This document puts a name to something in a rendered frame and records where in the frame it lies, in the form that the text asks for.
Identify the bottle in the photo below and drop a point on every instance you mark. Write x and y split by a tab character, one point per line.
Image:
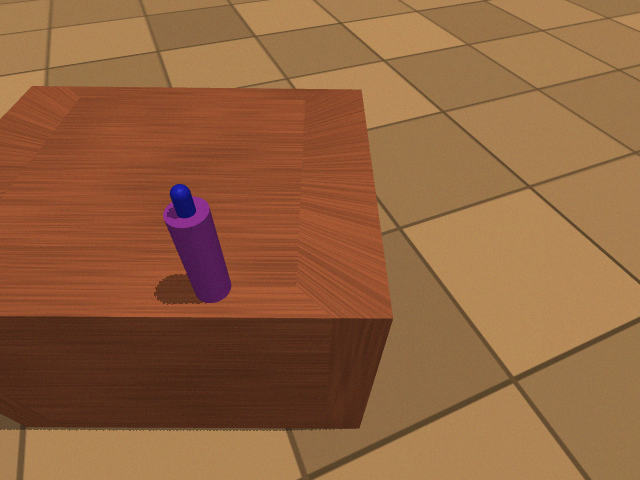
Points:
191	226

